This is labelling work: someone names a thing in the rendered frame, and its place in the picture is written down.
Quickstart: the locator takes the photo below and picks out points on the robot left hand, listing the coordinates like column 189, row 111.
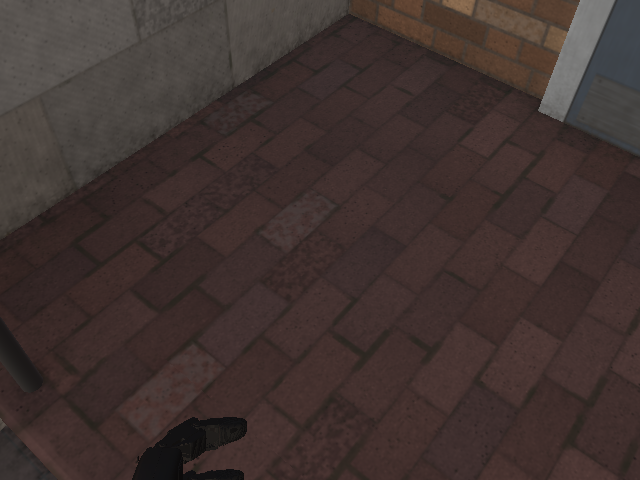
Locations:
column 186, row 442

